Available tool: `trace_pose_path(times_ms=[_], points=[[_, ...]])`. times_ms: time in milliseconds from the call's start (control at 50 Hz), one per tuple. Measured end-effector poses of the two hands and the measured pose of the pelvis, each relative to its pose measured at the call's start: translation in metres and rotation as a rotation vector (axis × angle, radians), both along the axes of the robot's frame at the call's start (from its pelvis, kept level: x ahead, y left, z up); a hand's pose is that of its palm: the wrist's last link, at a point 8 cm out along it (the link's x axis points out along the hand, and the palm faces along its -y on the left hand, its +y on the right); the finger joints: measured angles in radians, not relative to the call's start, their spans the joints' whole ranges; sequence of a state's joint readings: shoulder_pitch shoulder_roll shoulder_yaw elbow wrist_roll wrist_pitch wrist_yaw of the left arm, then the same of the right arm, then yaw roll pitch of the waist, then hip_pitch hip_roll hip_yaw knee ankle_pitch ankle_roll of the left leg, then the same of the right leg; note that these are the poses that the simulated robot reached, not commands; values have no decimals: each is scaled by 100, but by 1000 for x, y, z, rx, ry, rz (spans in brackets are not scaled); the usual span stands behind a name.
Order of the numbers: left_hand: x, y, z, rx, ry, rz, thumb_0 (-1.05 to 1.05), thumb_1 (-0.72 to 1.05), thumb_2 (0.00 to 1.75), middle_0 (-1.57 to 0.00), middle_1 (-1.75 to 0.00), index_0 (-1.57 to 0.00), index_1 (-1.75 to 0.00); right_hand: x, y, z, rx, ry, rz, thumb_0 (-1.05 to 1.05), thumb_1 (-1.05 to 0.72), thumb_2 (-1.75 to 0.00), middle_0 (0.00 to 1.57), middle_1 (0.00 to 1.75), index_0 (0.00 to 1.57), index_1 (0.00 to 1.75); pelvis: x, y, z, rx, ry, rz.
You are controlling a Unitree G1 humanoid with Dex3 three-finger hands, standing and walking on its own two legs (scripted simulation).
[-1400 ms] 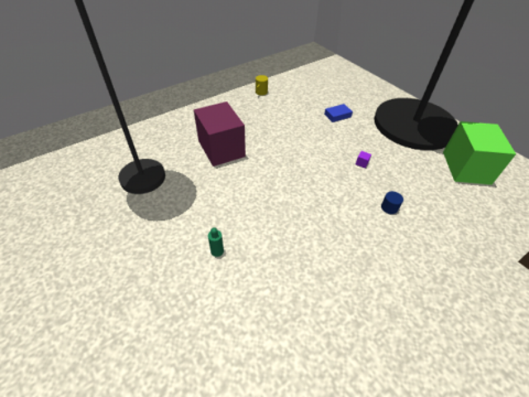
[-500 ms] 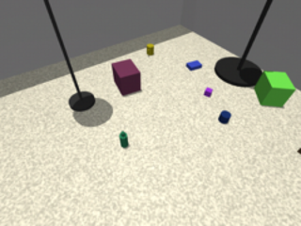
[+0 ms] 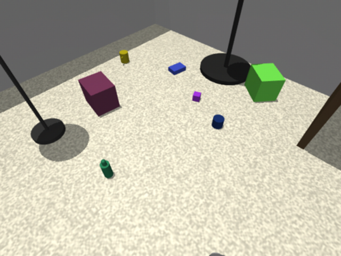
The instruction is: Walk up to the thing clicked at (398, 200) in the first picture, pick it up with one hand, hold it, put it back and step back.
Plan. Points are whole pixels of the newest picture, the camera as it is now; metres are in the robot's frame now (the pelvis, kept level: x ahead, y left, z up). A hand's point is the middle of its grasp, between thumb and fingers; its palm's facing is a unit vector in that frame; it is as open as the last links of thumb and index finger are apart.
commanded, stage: walk up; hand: left
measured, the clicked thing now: (217, 121) +1.18 -0.36 -0.73
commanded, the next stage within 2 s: none
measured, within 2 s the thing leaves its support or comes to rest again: neither
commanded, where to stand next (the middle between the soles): +0.68 -0.39 m, yaw -32 degrees
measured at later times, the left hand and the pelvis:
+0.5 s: hand (118, 204) +0.31 +0.17 -0.17, palm faces -0.33 -0.89 -0.31, open 7.4 cm; pelvis +0.17 -0.07 -0.02, yaw -17 degrees
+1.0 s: hand (184, 132) +0.55 -0.04 -0.11, palm faces -0.46 -0.80 -0.38, open 7.4 cm; pelvis +0.32 -0.21 +0.00, yaw -28 degrees
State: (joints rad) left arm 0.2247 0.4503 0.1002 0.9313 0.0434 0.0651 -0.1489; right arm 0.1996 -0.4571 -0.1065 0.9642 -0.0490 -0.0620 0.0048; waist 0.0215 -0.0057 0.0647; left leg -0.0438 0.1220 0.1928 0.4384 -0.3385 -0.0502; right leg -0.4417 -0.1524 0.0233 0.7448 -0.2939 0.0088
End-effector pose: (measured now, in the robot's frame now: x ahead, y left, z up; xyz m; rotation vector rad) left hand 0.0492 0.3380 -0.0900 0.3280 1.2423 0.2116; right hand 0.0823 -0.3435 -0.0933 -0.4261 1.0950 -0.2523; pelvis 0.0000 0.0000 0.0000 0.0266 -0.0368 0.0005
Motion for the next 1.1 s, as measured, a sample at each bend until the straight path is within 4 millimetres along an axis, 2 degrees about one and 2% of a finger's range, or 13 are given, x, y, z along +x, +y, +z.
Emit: trace_pose_path(times_ms=[100, 140, 240, 320, 380, 480, 640, 720, 800, 880, 940, 1000, 1100], points=[[64, -36, -9, 51, -51, -79, 1, 91, 90, -20, -30, -20, -30, 15, -55, -25, -8, -2, -69, 1, -90, -90, 20, 30, 21, 30, 35, -39, -24, -28, -7, -56], [83, -55, -11, 45, -89, -93, 1, 91, 90, -20, -30, -20, -30, 23, -64, -29, 3, 13, -85, 1, -90, -90, 20, 30, 20, 30, 46, -50, -25, -27, -6, -74], [108, -92, -7, -5, -50, -126, 1, 91, 89, -21, -30, -20, -30, 53, -57, -15, 73, -37, -97, 1, -91, -90, 20, 30, 20, 29, 77, -60, -7, -19, -5, -152], [137, -103, -15, -27, -17, -178, 1, 90, 89, -21, -30, -21, -30, 69, -50, -5, 87, -61, -106, 1, -90, -90, 20, 30, 20, 30, 104, -66, -3, -37, -1, -197], [171, -106, -26, -50, -28, -217, 1, 90, 89, -21, -30, -21, -30, 74, -47, -2, 67, -51, -133, 1, -90, -90, 20, 30, 20, 30, 129, -66, -8, -55, -1, -220], [251, -118, -46, -54, -47, -327, 1, 90, 89, -21, -30, -20, -30, 60, -49, 0, 7, -59, -247, 1, -90, -90, 20, 30, 21, 30, 168, -67, -19, -21, -9, -287], [363, -164, -14, -74, -112, -478, 1, 91, 89, -21, -30, -20, -30, 29, -59, 25, 4, 43, -410, 1, -90, -90, 20, 30, 21, 30, 220, -92, 6, -22, -4, -353], [411, -192, -4, -53, -120, -532, 1, 91, 90, -20, -30, -20, -30, 27, -73, 21, 26, 92, -449, 1, -90, -90, 20, 30, 21, 30, 243, -112, 7, -11, -3, -386], [457, -236, -1, -35, -137, -585, 1, 91, 90, -20, -30, -20, -30, 34, -95, 3, 60, 117, -484, 1, -90, -90, 20, 30, 21, 30, 268, -140, -2, 11, -1, -421], [496, -289, -1, -22, -173, -620, 1, 91, 90, -20, -30, -20, -30, 55, -128, -28, 96, 122, -515, 1, -90, -90, 20, 30, 21, 30, 294, -175, -15, -15, -2, -443], [511, -320, 5, -34, -231, -620, 1, 91, 89, -20, -30, -20, -30, 87, -144, -36, 136, 105, -509, 1, -90, -90, 20, 30, 20, 30, 308, -197, -14, -3, -16, -465], [515, -336, 14, -38, -237, -589, 1, 90, 89, -21, -30, -20, -30, 125, -161, -31, 160, 49, -484, 1, -90, -90, 20, 30, 20, 30, 324, -213, -4, 8, -22, -488], [515, -342, 16, -12, -179, -577, 1, 90, 89, -21, -30, -21, -30, 179, -191, -19, 150, -49, -453, 1, -90, -90, 20, 30, 20, 30, 349, -234, 4, -6, -19, -529]])
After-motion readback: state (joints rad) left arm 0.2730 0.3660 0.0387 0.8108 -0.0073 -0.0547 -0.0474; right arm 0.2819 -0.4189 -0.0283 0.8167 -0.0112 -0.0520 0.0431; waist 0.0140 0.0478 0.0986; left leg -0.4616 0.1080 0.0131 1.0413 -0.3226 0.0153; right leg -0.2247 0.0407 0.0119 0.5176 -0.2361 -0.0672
